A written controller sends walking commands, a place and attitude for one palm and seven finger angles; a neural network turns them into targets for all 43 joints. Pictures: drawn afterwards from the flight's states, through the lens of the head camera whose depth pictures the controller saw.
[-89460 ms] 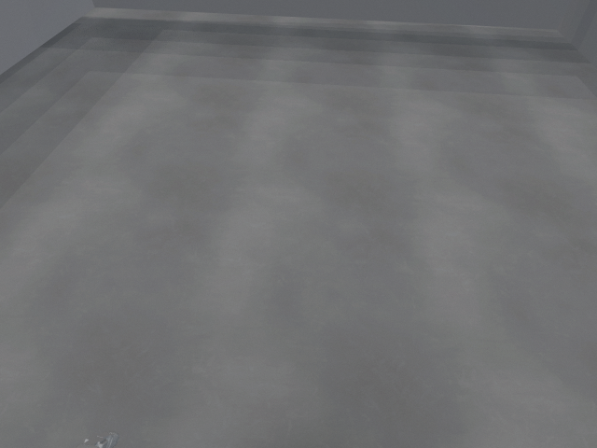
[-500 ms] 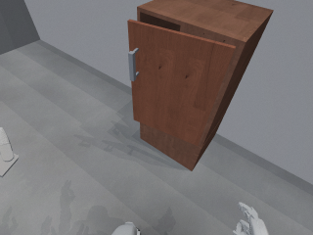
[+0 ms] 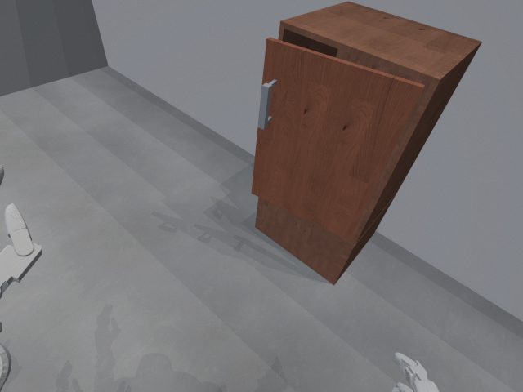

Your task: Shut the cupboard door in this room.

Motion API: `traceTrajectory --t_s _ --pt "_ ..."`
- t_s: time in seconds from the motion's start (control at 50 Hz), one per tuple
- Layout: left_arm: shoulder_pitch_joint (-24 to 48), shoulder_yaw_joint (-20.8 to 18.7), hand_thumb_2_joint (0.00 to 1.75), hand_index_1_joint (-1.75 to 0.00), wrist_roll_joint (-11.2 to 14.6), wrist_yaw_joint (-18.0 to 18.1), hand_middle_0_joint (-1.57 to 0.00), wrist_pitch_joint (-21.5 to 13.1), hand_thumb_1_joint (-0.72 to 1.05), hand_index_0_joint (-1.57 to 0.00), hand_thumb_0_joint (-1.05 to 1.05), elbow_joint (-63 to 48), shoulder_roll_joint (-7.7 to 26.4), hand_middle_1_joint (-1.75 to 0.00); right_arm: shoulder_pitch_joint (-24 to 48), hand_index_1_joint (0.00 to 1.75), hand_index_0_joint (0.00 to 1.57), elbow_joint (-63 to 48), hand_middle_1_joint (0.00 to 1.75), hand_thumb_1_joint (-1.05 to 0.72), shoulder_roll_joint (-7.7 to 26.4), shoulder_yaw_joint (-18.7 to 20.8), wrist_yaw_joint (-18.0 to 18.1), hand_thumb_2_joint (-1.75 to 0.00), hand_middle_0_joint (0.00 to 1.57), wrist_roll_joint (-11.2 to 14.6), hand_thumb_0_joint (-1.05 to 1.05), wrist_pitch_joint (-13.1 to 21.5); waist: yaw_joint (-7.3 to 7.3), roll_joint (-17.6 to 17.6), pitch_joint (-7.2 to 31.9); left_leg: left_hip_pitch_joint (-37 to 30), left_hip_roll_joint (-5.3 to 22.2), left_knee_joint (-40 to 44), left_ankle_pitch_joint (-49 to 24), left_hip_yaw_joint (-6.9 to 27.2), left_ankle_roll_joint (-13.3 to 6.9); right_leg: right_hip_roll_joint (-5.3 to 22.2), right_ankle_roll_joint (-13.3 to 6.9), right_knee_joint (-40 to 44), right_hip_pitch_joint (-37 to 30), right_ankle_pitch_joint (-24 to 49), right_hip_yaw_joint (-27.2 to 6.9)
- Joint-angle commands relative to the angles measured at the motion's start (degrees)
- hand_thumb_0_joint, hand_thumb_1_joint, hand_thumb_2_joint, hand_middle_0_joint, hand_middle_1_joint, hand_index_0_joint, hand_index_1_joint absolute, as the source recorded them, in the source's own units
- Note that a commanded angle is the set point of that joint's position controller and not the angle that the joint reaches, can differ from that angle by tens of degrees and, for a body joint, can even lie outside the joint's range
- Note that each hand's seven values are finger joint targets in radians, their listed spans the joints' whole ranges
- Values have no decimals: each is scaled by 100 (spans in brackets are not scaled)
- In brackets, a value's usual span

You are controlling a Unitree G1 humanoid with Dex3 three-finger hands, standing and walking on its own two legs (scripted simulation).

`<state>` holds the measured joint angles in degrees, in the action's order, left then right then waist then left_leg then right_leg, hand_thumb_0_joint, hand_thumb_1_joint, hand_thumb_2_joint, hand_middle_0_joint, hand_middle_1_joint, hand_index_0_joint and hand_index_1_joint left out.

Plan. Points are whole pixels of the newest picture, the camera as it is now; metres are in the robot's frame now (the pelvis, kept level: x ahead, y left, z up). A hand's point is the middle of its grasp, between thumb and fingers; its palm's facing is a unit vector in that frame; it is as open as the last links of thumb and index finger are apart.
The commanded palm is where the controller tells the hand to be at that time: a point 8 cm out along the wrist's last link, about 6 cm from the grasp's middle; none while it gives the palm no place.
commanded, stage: stop stepping back and stand still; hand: left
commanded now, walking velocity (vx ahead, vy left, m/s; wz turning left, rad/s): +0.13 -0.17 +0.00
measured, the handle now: (268, 104) +0.88 +0.06 +0.00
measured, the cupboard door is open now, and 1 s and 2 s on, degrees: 10 10 10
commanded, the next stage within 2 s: let the arm hang, fingers relaxed in 0.58 s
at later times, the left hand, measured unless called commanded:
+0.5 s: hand (31, 243) +0.21 +0.28 +0.18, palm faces +0.42 -0.82 -0.39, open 7.4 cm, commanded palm +0.14 +0.32 +0.20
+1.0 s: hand out of the picture +0.09 +0.17 -0.16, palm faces +0.01 -0.99 -0.17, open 6.9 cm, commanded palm none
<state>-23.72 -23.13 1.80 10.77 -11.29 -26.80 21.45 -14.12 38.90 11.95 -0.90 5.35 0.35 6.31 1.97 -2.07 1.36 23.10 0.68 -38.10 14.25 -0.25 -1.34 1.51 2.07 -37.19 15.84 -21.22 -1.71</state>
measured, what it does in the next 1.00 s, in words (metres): steps on the spot: right foot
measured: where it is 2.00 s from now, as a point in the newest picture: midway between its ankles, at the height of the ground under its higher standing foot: outside the picture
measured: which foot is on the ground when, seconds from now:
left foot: down 0.00-1.00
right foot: up 0.00-0.20, down 0.22-1.00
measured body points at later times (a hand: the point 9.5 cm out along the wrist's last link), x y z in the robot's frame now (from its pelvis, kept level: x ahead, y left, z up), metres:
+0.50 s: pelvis -0.02 +0.03 +0.01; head -0.03 +0.05 +0.46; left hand +0.18 +0.33 +0.20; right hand +0.07 -0.23 -0.08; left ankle +0.05 +0.13 -0.72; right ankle -0.06 -0.08 -0.71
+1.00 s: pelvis -0.01 +0.00 +0.01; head +0.02 +0.02 +0.45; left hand +0.08 +0.22 -0.15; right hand +0.05 -0.26 -0.12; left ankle +0.05 +0.13 -0.72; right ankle -0.05 -0.07 -0.72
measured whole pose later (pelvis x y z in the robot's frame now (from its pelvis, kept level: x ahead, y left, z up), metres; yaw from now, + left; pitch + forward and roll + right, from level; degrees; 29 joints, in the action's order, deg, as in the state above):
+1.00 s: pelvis -0.01 +0.00 +0.01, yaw -2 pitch -1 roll +0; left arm -14.4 -2.3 -0.2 2.4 3.0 47.5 9.1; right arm -12.8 50.9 12.8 0.1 1.2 -1.4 -2.0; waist -1.3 -2.6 -3.3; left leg 20.0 1.0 -35.9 14.8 0.4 0.6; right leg -2.0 -3.9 -34.8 11.4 -22.4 5.6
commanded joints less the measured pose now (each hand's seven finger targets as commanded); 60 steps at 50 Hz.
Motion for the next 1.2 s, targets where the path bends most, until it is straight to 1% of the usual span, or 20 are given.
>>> traceTrajectory --t_s 0.0,0.12,0.16,0.2,0.22,0.24,0.34,0.38,0.42,0.46,0.56,0.64,0.66,0.7,0.78,0.84,0.9,0.94,1.06,1.18 --pt "600 -745 90 -30 13 33 -20 -410 90 -20 0 -1661 1293 -30 564 30 20 -971 30 -90 671 250 36 -90 20 -69 0 515 -338 2002 194 -266 1541 3461 3300 2190 -108 -416 -94 -1071 331 -445 67" --pt "-892 -783 90 -30 66 -5 -20 -126 90 -20 0 -1373 1282 -30 572 30 20 -1187 30 -90 633 239 -145 -90 20 -80 0 257 -258 1274 378 38 781 2530 2111 352 136 -518 -360 1203 -1105 -118 677" --pt "-687 -853 90 -30 92 -4 -20 -63 90 -20 0 -1341 1411 -30 516 30 20 -1203 30 -90 598 256 -107 -90 20 -134 0 36 -329 700 290 292 436 1240 1545 28 185 161 -823 1766 -984 -444 -267" --pt "-414 -1181 90 -30 161 29 -20 -155 90 -20 0 -1167 1745 -30 407 30 20 -1102 30 -90 641 277 -117 -90 20 -188 0 -119 -305 -197 304 400 220 -527 456 -205 229 1487 -1435 2572 -347 -1009 -1850" --pt "-328 -1066 90 -30 168 74 -20 -141 90 -20 0 -1064 1609 -30 411 30 20 -1089 30 -90 617 311 -150 -90 20 -73 0 -119 -254 -659 329 740 126 -1066 609 -54 256 1646 -1582 2617 -507 -1255 -2192" --pt "-504 -877 90 -30 177 86 -20 -97 90 -20 0 -811 1347 -30 374 30 20 -1097 30 -90 637 355 -144 -90 20 -5 0 -112 -266 -854 97 880 217 -1155 781 143 208 1585 -1551 2476 -435 -1096 -1978" --pt "138 -678 90 -30 49 106 -20 -227 90 -20 0 -1190 1378 -30 575 30 20 -961 30 -90 711 285 34 -90 20 -40 0 49 -374 415 -319 -1080 335 1060 408 24 16 620 -764 1297 776 -717 -314" --pt "198 -703 90 -30 50 93 -20 -309 90 -20 0 -1546 1343 -30 620 30 20 -1084 30 -90 865 314 66 -90 20 -32 0 185 -291 1534 -210 -1113 1294 2165 889 1718 -388 -236 -293 104 774 -223 247" --pt "196 -945 90 -30 32 23 -20 -356 90 -20 0 -1603 1573 -30 663 30 20 -992 30 -90 719 259 60 -90 20 -103 0 295 -295 1906 -218 -365 1633 3222 2725 2439 -409 -292 -202 -657 383 -505 116" --pt "21 -771 90 -30 4 6 -20 -360 90 -20 0 -1548 1309 -30 587 30 20 -948 30 -90 620 243 -15 -90 20 -131 0 360 -264 1322 -188 -170 1555 3140 2187 1922 -391 -226 -234 -395 -24 -248 142" --pt "-762 -816 90 -30 71 -13 -20 -238 90 -20 0 -1352 1197 -30 484 30 20 -1094 30 -90 651 258 -115 -90 20 -70 0 281 -304 1145 204 -48 848 2348 1251 519 60 -216 -301 1306 -983 414 294" --pt "-1055 -890 90 -30 180 2 -20 -105 90 -20 0 -954 1206 -30 396 30 20 -1075 30 -90 584 293 -148 -90 20 -22 0 103 -309 -30 416 -522 435 984 151 91 132 484 -604 1964 -370 532 -777" --pt "-245 1648 90 -30 -417 -875 -20 707 90 -20 0 3108 201 -30 789 30 20 10 30 -90 1480 482 -622 -90 20 -2 0 370 -503 59 135 -330 640 -132 -1393 147 84 1049 -740 921 141 3345 -326" --pt "-59 1710 90 -30 -326 -1048 -20 1102 90 -20 0 3327 -59 -30 261 30 20 -14 30 -90 1050 463 -518 -90 20 -24 0 -19 -403 -186 600 -600 542 -92 -1500 184 55 800 -765 580 84 3689 -265" --pt "607 1844 90 -30 -341 -1035 -20 1135 90 -20 0 4535 55 -30 359 30 20 -64 30 -90 953 356 -453 -90 20 -128 0 -433 -278 -1548 230 -142 151 -466 -377 171 32 1017 -1053 785 -173 4141 -427" --pt "812 1928 90 -30 -355 -932 -20 1184 90 -20 0 5642 13 -30 292 30 20 187 30 -90 714 307 -428 -90 20 -219 0 -674 -286 -975 -10 -169 88 -306 159 105 102 1135 -1140 878 -395 4137 -506" --pt "967 2006 90 -30 -283 -903 -20 1191 90 -20 0 6555 -112 -30 136 30 20 653 30 -90 619 234 -425 -90 20 -218 0 -710 -354 587 15 -1114 400 652 -1887 372 26 622 -685 854 9 2288 -195" --pt "747 2045 90 -30 -239 -912 -20 1193 90 -20 0 7158 -271 -30 192 30 20 916 30 -90 688 201 -381 -90 20 -192 0 -665 -210 1300 59 -861 707 1074 -2024 804 -203 270 -444 1038 -446 1270 -20" --pt "579 2066 90 -30 -235 -933 -20 1079 90 -20 0 8119 -481 -30 -129 30 20 1518 30 -90 399 219 -293 -90 20 -143 0 -655 -260 613 171 -1223 520 1137 -1419 350 0 497 -532 1759 -813 2102 -201" --pt "329 2174 90 -30 -217 -915 -20 1093 90 -20 0 8762 -648 -30 -345 30 20 2023 30 -90 311 185 -270 -90 20 -105 0 -667 -237 165 -446 -1265 564 1569 -982 330 -25 388 -531 2077 -556 1352 -168"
